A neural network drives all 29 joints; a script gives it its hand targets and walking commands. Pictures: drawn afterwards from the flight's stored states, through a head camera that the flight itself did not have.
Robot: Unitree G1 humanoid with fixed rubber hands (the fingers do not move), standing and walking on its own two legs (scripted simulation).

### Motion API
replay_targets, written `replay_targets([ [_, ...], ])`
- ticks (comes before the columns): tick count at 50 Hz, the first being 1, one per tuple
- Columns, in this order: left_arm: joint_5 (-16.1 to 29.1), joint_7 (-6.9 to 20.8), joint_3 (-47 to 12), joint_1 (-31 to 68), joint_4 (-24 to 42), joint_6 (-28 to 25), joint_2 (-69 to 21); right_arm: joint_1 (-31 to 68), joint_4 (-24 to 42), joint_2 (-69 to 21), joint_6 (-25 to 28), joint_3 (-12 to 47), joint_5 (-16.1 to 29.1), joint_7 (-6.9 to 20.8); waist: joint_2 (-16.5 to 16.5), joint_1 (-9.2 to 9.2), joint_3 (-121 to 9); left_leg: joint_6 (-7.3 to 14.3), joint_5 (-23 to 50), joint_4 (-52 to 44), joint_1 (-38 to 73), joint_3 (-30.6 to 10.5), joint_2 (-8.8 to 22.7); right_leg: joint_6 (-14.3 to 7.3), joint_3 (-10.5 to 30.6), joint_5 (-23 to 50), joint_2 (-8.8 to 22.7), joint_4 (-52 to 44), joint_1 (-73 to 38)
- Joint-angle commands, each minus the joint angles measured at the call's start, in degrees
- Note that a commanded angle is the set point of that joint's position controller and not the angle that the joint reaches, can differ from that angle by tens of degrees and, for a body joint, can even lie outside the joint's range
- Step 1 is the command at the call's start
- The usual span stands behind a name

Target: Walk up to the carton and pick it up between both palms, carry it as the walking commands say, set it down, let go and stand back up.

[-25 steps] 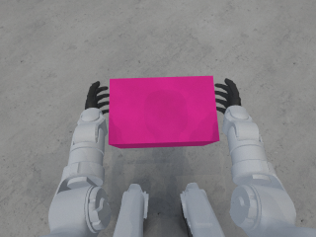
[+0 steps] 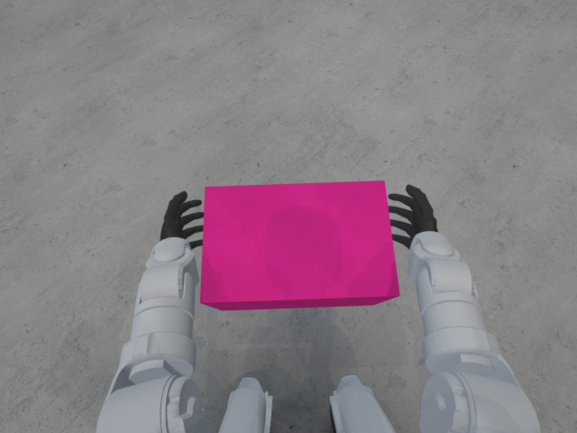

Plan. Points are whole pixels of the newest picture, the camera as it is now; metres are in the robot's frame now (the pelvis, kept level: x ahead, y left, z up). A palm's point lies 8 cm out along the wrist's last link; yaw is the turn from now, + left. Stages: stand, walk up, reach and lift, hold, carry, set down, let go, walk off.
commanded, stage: reach and lift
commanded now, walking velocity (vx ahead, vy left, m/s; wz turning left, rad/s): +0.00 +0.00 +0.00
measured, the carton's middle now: (296, 251) +0.42 +0.00 -0.12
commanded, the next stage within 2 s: none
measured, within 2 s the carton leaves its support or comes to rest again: neither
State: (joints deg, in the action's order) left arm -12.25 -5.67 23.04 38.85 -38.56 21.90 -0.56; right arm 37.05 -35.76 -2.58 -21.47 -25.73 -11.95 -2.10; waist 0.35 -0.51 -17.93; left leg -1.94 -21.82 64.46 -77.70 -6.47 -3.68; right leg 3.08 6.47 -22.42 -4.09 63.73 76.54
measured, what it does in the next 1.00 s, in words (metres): rises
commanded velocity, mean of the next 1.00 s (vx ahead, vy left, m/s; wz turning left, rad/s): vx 0.00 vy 0.00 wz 0.00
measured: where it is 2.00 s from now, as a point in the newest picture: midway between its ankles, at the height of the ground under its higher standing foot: outside the picture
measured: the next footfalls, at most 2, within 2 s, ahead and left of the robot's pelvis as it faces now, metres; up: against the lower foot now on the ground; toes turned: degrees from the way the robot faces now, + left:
none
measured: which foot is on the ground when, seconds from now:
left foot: down 0.00-1.00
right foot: down 0.00-1.00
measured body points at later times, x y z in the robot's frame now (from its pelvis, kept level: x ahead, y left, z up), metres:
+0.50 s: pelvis +0.03 +0.00 +0.07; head +0.14 +0.01 +0.51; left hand +0.39 +0.18 +0.03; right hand +0.39 -0.18 +0.04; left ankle +0.06 +0.13 -0.63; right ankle +0.05 -0.14 -0.63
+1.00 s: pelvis +0.04 -0.01 +0.11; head +0.07 +0.00 +0.56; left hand +0.37 +0.18 +0.10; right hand +0.37 -0.19 +0.11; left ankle +0.06 +0.13 -0.63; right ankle +0.05 -0.14 -0.63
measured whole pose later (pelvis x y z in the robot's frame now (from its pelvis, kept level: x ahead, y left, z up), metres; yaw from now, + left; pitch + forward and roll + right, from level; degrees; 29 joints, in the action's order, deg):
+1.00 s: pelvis +0.04 -0.01 +0.11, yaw +1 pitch +10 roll +0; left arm -17.5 4.7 20.9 20.9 -26.2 29.4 -4.3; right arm 19.0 -22.7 -6.8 -29.2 -22.7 -17.0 3.0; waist 0.2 -0.9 -8.2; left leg -1.2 -10.6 26.5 -26.2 -7.4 -2.1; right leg 1.5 6.7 -11.6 -1.4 26.6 25.4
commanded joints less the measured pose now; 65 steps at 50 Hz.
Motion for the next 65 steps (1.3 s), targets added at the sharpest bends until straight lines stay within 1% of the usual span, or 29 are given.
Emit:
replay_targets([
  [1, 9.6, 25.4, -28.3, 31.7, 0.3, -1.0, -56.4, 32.6, -0.8, -54.4, 0.3, 30.1, 9.4, 21.4, -1.6, 0.01, -38.4, 1.0, 13.8, -8.9, 28.8, 7.5, -3.7, -2.1, -7.9, 13.8, -3.8, -8.8, -23.6],
  [11, 8.5, 25.9, -29.1, 26.1, 3.5, 0.0, -55.8, 26.8, 2.6, -53.7, -0.6, 31.2, 8.2, 21.9, -1.9, -0.73, -33.7, 1.4, 17.9, -16.6, 37.8, 6.3, -3.4, -2.5, -7.1, 18.0, -3.0, -16.1, -32.5],
  [16, 7.4, 25.9, -29.1, 22.9, 5.1, 0.6, -55.2, 23.5, 3.6, -52.9, -1.1, 30.8, 7.0, 22.2, -2.2, -1.16, -29.7, 1.5, 19.5, -20.7, 42.9, 5.6, -3.1, -2.8, -7.1, 19.0, -2.8, -19.8, -35.8],
  [22, 6.4, 25.9, -29.5, 19.2, 7.0, 1.1, -54.9, 19.9, 5.3, -52.9, -1.5, 31.0, 6.2, 22.5, -2.0, -1.1, -26.8, 1.7, 22.7, -24.4, 48.1, 5.1, -2.8, -2.8, -7.0, 21.7, -2.7, -23.4, -40.2],
  [30, 6.0, 25.7, -31.2, 14.4, 9.6, 1.8, -54.5, 14.9, 8.7, -53.0, -2.4, 33.3, 6.0, 21.9, -1.4, -0.88, -23.9, 1.7, 26.2, -28.9, 53.3, 4.6, -2.7, -2.5, -6.1, 26.0, -2.5, -28.6, -48.0],
  [38, 6.3, 26.0, -32.6, 12.5, 11.0, 2.8, -53.7, 12.7, 11.0, -53.1, -3.7, 35.4, 6.6, 21.2, -0.8, -0.41, -20.0, 1.9, 24.8, -33.9, 57.8, 4.5, -2.7, -2.1, -5.3, 25.5, -1.8, -33.8, -54.5],
  [49, 6.9, 26.6, -32.6, 10.6, 12.2, 6.0, -53.8, 10.7, 11.1, -52.8, -7.3, 35.1, 6.8, 21.1, -0.2, -0.53, -10.8, 1.7, 21.5, -40.8, 64.8, 4.5, -2.4, -2.0, -4.9, 21.7, -1.2, -40.6, -61.6],
  [58, 8.6, 26.3, -35.1, 8.3, 17.1, 9.2, -54.7, 8.3, 14.7, -52.8, -10.4, 37.4, 8.4, 21.8, -0.4, -0.45, -5.6, 1.4, 21.9, -45.4, 71.4, 4.5, -2.4, -2.4, -4.8, 22.2, -1.4, -44.5, -68.1],
  [65, 10.5, 25.7, -38.2, 6.1, 21.7, 12.3, -54.8, 6.3, 18.9, -52.6, -13.2, 40.3, 10.1, 22.1, -0.8, -0.04, -1.9, 1.3, 22.7, -48.0, 75.5, 4.4, -2.3, -2.7, -4.4, 23.2, -1.6, -46.6, -72.1],
])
